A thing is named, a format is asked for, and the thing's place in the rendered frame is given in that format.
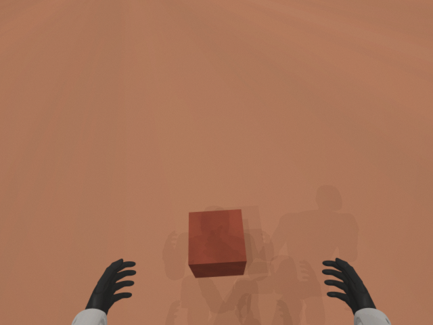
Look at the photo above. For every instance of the robot left forearm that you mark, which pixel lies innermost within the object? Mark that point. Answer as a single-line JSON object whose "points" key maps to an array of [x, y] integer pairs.
{"points": [[90, 317]]}

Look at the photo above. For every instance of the left robot hand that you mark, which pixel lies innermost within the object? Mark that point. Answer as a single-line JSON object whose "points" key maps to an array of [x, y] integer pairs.
{"points": [[103, 296]]}

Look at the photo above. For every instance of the robot right forearm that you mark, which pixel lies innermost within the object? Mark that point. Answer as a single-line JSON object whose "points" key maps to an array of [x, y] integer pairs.
{"points": [[370, 316]]}

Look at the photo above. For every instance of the right robot hand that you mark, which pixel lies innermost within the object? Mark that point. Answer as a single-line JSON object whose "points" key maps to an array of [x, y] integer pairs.
{"points": [[357, 296]]}

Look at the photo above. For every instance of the carton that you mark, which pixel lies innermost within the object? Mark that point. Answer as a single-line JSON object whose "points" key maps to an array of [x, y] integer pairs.
{"points": [[216, 243]]}

